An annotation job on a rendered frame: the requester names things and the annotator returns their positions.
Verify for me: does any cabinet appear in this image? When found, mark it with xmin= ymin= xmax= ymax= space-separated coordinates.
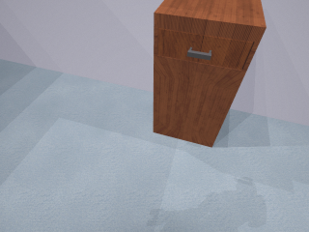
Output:
xmin=153 ymin=0 xmax=267 ymax=147

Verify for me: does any drawer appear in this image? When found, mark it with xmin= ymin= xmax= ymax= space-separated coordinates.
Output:
xmin=157 ymin=28 xmax=253 ymax=70

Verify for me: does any handle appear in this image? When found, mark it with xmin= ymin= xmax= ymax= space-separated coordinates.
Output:
xmin=186 ymin=47 xmax=211 ymax=60

